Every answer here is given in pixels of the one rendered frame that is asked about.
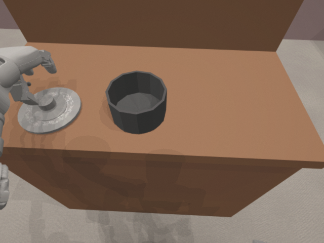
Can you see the robot left forearm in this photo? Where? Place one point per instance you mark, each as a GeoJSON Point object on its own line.
{"type": "Point", "coordinates": [9, 74]}

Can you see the pot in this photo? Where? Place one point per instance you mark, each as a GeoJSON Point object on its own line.
{"type": "Point", "coordinates": [137, 101]}

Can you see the table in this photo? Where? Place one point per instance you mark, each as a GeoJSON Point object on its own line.
{"type": "Point", "coordinates": [234, 126]}

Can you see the lid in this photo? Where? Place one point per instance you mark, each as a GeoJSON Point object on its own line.
{"type": "Point", "coordinates": [34, 120]}

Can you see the left robot hand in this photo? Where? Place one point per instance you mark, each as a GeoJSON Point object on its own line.
{"type": "Point", "coordinates": [26, 58]}

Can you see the knob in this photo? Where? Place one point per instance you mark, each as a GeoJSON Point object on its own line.
{"type": "Point", "coordinates": [46, 102]}

